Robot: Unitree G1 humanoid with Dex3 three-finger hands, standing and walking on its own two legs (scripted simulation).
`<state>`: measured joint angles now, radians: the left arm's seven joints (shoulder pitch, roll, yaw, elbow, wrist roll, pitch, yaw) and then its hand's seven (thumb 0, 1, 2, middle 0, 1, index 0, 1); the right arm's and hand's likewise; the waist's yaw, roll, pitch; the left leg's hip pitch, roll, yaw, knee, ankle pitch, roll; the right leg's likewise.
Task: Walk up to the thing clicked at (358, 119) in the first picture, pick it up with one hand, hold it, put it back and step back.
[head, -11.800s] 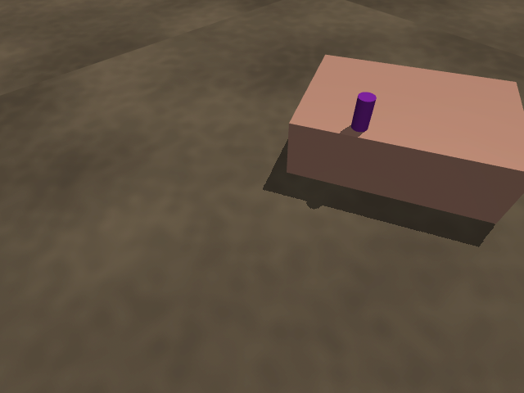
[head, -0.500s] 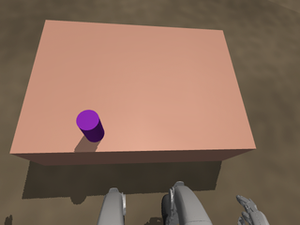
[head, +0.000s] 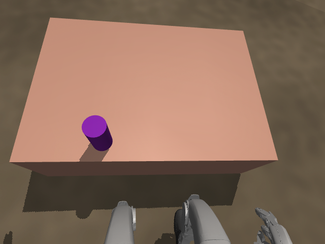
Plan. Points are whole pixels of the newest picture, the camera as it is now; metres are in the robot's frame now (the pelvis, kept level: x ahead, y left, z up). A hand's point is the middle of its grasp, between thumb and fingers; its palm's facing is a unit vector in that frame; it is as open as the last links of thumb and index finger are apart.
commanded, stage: go down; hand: left
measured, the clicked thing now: (98, 134) +0.46 +0.20 -0.25
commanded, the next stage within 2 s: none
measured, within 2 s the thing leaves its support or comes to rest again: neither
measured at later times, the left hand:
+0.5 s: hand out of the picture +0.37 +0.41 +0.03, palm faces +0.22 -0.97 -0.06, open 17.3 cm
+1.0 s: hand out of the picture +0.37 +0.40 +0.03, palm faces +0.22 -0.97 -0.04, open 17.2 cm
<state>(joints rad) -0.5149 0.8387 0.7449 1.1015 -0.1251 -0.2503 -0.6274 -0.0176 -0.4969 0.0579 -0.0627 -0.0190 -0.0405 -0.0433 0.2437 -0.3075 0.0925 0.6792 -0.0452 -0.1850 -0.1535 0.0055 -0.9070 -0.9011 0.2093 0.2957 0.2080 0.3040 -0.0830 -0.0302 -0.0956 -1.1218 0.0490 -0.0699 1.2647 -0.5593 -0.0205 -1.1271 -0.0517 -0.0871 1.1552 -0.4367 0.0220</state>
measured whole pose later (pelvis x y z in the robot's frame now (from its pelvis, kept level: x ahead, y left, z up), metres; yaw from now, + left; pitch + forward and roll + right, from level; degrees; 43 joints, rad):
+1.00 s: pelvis +0.00 +0.00 -0.01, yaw +0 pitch +25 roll -4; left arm -0.53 0.85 0.78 1.09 -0.18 -0.28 -0.66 -0.02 -0.45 0.05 -0.05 -0.01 -0.03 -0.02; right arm 0.23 -0.30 0.10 0.68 -0.04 -0.19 -0.16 0.01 -0.91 -0.90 0.21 0.30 0.21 0.30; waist -0.09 -0.03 -0.10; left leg -1.16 0.05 -0.07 1.29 -0.57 -0.02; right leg -1.16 -0.05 -0.08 1.18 -0.44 0.02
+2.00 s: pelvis +0.00 +0.00 -0.02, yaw +0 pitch +26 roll -5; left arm -0.57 0.86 0.82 1.09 -0.24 -0.32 -0.70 -0.02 -0.40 0.05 -0.04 -0.01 -0.03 -0.02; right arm 0.22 -0.30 0.11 0.69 -0.04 -0.20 -0.17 0.01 -0.92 -0.90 0.21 0.30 0.21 0.30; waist -0.09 -0.03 -0.11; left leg -1.21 0.04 -0.08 1.34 -0.59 -0.02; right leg -1.21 -0.05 -0.09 1.22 -0.46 0.02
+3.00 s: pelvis +0.00 +0.00 -0.02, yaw +0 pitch +27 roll -5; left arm -0.60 0.87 0.84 1.09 -0.24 -0.32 -0.69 -0.02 -0.42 0.05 -0.03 -0.04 -0.03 -0.04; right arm 0.21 -0.30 0.11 0.70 -0.04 -0.19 -0.16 0.01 -0.92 -0.90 0.21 0.30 0.21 0.30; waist -0.10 -0.02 -0.11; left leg -1.26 0.04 -0.09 1.38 -0.59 -0.02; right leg -1.26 -0.05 -0.09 1.26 -0.47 0.02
